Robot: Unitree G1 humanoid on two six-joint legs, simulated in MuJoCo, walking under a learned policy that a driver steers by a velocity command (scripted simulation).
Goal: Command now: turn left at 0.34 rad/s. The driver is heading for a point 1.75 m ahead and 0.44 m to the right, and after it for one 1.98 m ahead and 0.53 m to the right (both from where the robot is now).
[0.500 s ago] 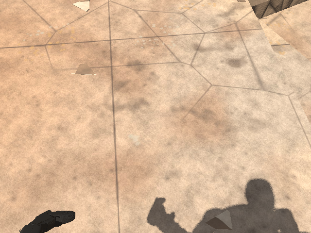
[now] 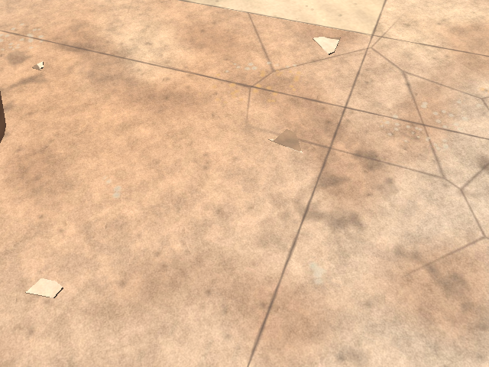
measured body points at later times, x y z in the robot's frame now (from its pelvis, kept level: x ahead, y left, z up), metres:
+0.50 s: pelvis +0.01 +0.03 +0.00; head +0.01 +0.03 +0.45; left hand +0.11 +0.30 -0.12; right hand +0.15 -0.21 -0.11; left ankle -0.03 +0.13 -0.74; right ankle +0.06 -0.12 -0.74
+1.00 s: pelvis +0.02 +0.02 +0.00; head +0.03 +0.02 +0.45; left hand +0.10 +0.29 -0.14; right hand +0.10 -0.23 -0.14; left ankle -0.03 +0.13 -0.74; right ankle +0.06 -0.12 -0.74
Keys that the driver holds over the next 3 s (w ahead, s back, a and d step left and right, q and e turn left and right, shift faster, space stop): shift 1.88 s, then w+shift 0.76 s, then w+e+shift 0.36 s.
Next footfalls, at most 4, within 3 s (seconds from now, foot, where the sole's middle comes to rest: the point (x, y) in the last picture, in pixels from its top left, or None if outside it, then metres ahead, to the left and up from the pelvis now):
0.20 left None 0.01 0.13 -0.77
2.62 left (248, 323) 0.58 0.07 -0.77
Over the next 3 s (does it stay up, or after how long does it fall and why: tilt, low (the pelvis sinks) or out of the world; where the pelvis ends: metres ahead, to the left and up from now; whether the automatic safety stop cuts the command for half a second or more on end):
stays up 0.72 0.01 -0.02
